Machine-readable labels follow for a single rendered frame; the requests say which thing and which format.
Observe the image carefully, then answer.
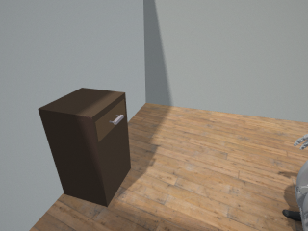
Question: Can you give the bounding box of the robot right foot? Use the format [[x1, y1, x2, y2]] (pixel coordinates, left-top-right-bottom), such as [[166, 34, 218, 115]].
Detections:
[[282, 209, 302, 221]]

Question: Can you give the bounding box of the handle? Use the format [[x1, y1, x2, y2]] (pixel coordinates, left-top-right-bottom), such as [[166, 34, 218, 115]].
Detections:
[[109, 115, 124, 125]]

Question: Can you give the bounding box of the right robot thigh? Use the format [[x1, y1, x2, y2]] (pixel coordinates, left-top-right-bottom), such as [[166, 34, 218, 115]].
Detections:
[[296, 160, 308, 194]]

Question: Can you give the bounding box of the robot right hand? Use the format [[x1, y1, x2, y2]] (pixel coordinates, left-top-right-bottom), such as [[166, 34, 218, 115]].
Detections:
[[294, 134, 308, 150]]

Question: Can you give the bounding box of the drawer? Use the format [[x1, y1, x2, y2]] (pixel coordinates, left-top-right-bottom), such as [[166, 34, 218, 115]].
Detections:
[[95, 99, 126, 142]]

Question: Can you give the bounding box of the cabinet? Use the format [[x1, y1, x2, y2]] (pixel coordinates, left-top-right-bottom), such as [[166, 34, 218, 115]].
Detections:
[[38, 88, 131, 207]]

